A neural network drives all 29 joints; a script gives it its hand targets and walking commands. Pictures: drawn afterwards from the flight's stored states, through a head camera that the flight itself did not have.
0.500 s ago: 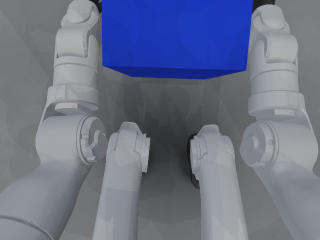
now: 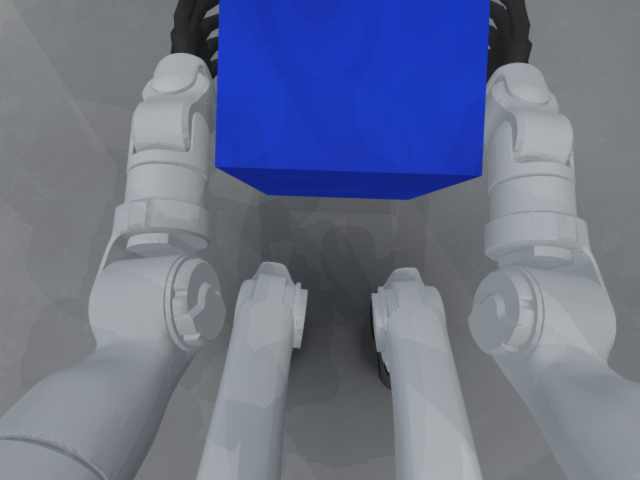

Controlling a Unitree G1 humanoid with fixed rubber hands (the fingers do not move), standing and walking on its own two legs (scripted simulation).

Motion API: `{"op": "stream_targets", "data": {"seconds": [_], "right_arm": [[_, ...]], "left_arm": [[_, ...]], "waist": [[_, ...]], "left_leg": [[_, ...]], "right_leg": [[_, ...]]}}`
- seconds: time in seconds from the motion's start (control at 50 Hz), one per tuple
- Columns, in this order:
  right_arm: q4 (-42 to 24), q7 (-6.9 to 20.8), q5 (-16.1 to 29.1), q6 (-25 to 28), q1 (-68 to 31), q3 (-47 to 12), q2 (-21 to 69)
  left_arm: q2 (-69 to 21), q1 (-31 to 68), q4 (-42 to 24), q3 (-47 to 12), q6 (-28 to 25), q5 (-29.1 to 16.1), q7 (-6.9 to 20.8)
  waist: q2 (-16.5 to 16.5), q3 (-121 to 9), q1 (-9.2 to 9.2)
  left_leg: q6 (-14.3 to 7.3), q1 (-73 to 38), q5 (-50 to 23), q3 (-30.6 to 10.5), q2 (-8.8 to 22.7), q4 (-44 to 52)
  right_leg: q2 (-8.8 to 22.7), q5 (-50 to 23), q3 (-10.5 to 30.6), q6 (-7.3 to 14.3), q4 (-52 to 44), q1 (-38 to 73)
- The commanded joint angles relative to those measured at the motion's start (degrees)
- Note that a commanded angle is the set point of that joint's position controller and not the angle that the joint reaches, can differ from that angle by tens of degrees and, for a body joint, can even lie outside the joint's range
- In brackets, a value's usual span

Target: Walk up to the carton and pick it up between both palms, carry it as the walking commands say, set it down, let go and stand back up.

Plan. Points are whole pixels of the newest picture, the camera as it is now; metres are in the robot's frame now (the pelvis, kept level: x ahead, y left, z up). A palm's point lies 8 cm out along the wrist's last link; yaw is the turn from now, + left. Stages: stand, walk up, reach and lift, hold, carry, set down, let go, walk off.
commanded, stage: reach and lift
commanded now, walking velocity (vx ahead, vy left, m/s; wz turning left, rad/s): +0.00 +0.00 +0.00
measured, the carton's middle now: (344, 93) +0.52 +0.01 -0.15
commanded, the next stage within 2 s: none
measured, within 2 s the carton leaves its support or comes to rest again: neither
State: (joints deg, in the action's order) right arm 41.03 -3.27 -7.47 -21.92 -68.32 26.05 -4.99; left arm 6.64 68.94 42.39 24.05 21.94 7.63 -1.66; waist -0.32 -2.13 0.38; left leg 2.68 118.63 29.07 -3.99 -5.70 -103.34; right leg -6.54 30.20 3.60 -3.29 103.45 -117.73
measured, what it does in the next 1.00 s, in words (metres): rises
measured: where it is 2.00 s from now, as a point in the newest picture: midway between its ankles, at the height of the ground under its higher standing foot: (332, 352)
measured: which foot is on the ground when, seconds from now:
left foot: down 0.00-1.00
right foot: down 0.00-1.00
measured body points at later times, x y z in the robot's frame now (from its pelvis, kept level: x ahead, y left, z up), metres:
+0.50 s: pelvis +0.01 +0.00 +0.06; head +0.28 +0.01 +0.41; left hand +0.52 +0.17 -0.02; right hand +0.52 -0.15 -0.02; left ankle +0.11 +0.12 -0.45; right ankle +0.10 -0.12 -0.45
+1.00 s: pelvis +0.02 +0.00 +0.12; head +0.25 +0.01 +0.51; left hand +0.49 +0.17 +0.05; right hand +0.49 -0.15 +0.06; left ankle +0.11 +0.12 -0.45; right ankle +0.10 -0.13 -0.45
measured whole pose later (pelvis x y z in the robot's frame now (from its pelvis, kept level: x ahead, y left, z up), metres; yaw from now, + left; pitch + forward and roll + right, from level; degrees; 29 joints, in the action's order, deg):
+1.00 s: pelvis +0.02 +0.00 +0.12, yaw +0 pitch +38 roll +0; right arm 37.5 -2.0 -8.8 -20.4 -50.3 25.4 0.6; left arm 1.2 50.9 39.3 22.9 20.1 8.8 -0.8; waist -0.4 -9.8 0.1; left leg 2.2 92.9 25.9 -5.7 -6.1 -80.8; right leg -6.5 26.8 5.7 -2.6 81.0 -92.2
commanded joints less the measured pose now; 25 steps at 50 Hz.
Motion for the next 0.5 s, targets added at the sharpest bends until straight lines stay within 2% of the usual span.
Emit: {"op": "stream_targets", "data": {"seconds": [0.0, 0.48], "right_arm": [[-2.61, 13.64, 7.5, 0.97, -40.29, -27.89, 58.61], [-3.52, 14.5, 6.89, 1.06, -32.11, -29.81, 63.32]], "left_arm": [[-58.97, 39.16, -3.1, -26.61, -1.05, -7.35, 13.22], [-63.94, 30.65, -3.54, -28.7, -1.08, -6.94, 13.65]], "waist": [[0.82, -67.91, 0.21], [0.7, -66.66, 0.08]], "left_leg": [[-0.69, -39.45, -16.34, 7.98, -2.77, 9.64], [-0.61, -48.59, -17.4, 6.82, -3.4, 19.77]], "right_leg": [[-2.8, -15.93, -8.05, 0.94, -10.18, 33.43], [-3.23, -16.83, -6.95, 0.46, -20.19, 41.67]]}}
